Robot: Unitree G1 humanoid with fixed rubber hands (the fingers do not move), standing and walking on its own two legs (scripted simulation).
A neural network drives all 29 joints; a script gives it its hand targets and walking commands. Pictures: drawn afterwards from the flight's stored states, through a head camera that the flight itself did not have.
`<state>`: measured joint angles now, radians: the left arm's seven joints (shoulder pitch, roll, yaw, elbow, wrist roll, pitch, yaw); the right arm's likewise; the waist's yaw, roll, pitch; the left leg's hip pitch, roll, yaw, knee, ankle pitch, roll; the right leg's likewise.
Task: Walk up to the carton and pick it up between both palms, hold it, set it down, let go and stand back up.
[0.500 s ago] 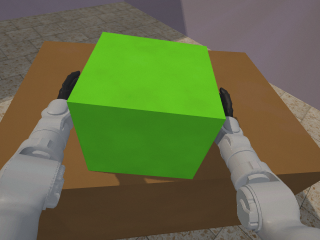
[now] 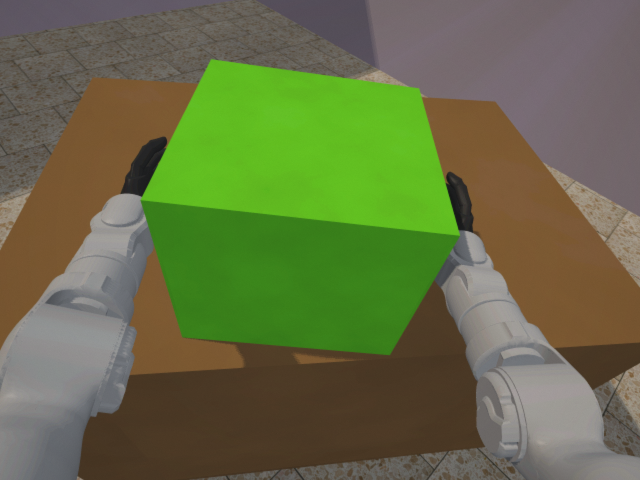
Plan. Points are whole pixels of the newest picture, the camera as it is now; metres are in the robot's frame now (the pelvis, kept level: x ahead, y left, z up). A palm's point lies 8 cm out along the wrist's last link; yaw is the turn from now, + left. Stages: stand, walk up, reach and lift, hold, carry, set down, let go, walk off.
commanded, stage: reach and lift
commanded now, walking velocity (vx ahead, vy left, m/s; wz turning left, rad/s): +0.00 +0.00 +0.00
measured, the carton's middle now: (302, 210) +0.50 -0.03 +0.07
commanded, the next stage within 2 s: none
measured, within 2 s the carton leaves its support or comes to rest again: leaves its support in 0.48 s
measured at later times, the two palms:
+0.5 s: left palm (145, 191) +0.48 +0.17 +0.13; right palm (457, 230) +0.40 -0.22 +0.12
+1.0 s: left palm (126, 164) +0.45 +0.17 +0.19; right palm (469, 228) +0.38 -0.21 +0.15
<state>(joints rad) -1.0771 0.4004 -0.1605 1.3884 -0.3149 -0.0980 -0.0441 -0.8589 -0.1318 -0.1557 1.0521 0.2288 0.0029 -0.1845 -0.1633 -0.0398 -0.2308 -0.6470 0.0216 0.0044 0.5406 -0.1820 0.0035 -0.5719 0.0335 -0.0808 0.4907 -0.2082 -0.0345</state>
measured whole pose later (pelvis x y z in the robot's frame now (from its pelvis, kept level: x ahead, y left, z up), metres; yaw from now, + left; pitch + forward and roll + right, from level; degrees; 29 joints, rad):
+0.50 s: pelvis +0.01 +0.00 +0.01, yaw -1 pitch +15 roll -2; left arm -1.00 0.37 -0.08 1.26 -0.22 -0.09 -0.04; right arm -0.77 -0.13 -0.18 0.94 0.16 -0.01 -0.15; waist -0.13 -0.03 -0.22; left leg -0.58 0.03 0.01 0.50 -0.18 0.00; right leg -0.50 0.04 -0.07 0.42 -0.19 -0.03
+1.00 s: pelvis +0.02 +0.01 +0.02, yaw +0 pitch +3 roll -1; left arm -0.89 0.24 0.16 1.03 -0.02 0.07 -0.07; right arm -0.59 -0.12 -0.23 0.73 0.08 0.07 -0.11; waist -0.08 -0.01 -0.13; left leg -0.24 -0.01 0.03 0.33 -0.15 0.02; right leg -0.17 0.01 -0.05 0.28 -0.16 -0.01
